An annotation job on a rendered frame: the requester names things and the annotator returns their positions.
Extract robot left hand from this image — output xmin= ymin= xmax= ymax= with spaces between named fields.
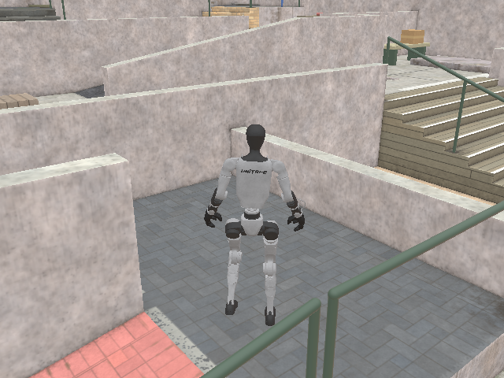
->
xmin=204 ymin=210 xmax=222 ymax=228

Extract robot left upper arm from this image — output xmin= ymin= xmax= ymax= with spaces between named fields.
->
xmin=215 ymin=157 xmax=238 ymax=200

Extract robot right hand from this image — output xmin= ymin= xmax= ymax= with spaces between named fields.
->
xmin=287 ymin=214 xmax=305 ymax=232

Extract robot right upper arm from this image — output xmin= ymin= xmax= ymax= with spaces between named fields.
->
xmin=271 ymin=159 xmax=294 ymax=203

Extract right robot forearm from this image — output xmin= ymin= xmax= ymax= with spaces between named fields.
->
xmin=287 ymin=191 xmax=302 ymax=218

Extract right robot shin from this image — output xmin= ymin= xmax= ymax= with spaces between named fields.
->
xmin=265 ymin=263 xmax=276 ymax=315

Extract left robot forearm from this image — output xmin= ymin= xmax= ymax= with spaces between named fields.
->
xmin=207 ymin=188 xmax=223 ymax=215

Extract right robot foot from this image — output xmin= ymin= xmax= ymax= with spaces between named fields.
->
xmin=265 ymin=306 xmax=276 ymax=326

